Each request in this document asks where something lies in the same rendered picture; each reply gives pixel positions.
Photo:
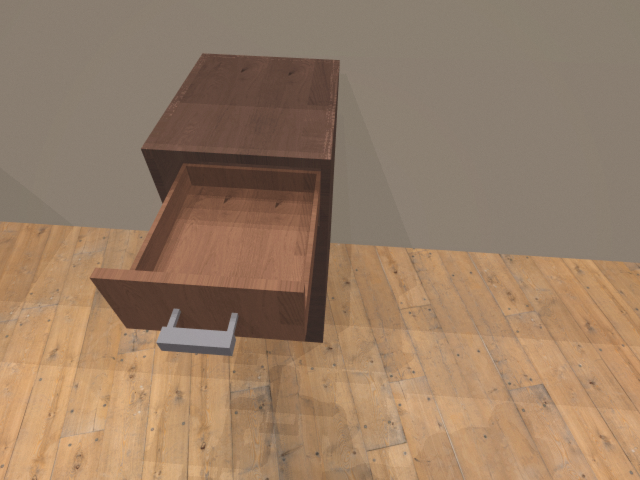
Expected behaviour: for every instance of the drawer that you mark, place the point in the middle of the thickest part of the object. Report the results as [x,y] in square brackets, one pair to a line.
[226,239]

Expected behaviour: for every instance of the cabinet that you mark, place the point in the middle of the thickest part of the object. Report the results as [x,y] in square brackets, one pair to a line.
[262,112]

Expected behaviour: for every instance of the handle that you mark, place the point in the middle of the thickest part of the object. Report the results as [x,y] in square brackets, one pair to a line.
[197,340]

